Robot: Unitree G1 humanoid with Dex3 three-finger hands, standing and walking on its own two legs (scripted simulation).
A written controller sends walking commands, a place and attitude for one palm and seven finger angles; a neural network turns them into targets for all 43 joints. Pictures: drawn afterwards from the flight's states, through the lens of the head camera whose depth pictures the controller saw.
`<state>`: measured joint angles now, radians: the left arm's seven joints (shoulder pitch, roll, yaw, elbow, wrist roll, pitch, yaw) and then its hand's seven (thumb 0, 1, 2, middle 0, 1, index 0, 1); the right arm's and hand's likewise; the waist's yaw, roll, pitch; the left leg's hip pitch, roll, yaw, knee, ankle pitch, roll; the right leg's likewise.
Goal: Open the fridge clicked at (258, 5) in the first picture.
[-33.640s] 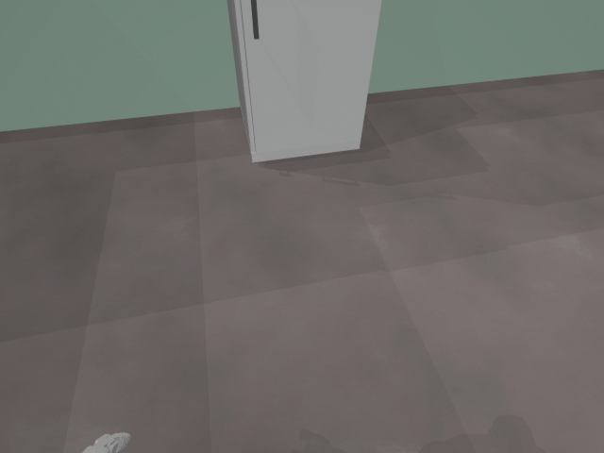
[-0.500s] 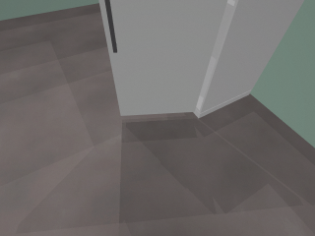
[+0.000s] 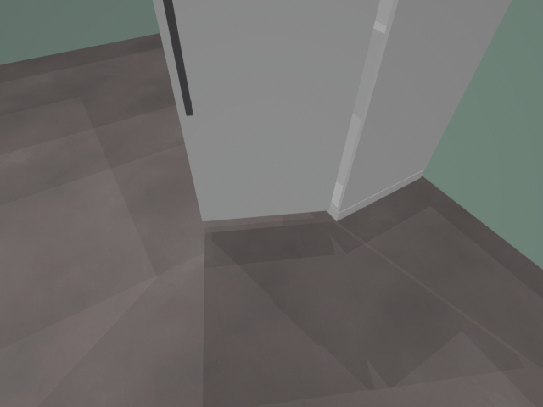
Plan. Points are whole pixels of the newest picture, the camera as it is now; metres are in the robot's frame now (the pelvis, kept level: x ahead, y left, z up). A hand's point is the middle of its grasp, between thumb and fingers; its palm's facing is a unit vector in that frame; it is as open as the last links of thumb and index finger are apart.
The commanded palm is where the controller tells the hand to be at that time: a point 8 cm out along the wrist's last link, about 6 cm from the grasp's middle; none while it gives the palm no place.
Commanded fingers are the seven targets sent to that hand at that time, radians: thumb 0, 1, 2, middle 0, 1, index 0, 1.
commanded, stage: let the arm hang, fingers relaxed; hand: left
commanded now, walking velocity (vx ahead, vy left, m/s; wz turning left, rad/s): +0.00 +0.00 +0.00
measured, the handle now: (177, 42) +0.92 +0.29 +0.10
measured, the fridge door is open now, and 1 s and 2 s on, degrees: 66 66 66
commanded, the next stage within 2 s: look to check the result in 0.04 s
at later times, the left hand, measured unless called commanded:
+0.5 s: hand out of the picture +0.08 +0.24 -0.16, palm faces -0.05 -0.94 -0.33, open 7.4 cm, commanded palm none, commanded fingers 0.00 0.90 0.90 -0.20 -0.30 -0.20 -0.30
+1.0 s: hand out of the picture +0.10 +0.23 -0.16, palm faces -0.05 -0.94 -0.34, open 7.4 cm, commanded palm none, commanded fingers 0.00 0.90 0.90 -0.20 -0.30 -0.20 -0.30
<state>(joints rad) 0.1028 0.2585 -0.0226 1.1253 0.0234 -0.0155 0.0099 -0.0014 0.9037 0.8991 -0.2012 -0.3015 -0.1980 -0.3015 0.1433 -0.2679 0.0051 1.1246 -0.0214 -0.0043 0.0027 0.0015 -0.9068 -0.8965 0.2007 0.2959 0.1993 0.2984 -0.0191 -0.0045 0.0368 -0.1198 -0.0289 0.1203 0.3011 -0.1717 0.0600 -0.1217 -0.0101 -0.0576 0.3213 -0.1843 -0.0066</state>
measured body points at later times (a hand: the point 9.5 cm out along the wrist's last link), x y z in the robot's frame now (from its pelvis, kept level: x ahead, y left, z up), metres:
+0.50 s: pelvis +0.02 -0.01 +0.00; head +0.04 -0.01 +0.45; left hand +0.09 +0.29 -0.14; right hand +0.09 -0.29 -0.14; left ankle +0.00 +0.07 -0.75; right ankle -0.01 -0.11 -0.75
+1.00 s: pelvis +0.02 -0.01 +0.00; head +0.04 -0.01 +0.45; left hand +0.10 +0.28 -0.13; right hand +0.09 -0.31 -0.13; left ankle +0.00 +0.07 -0.75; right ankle -0.01 -0.11 -0.75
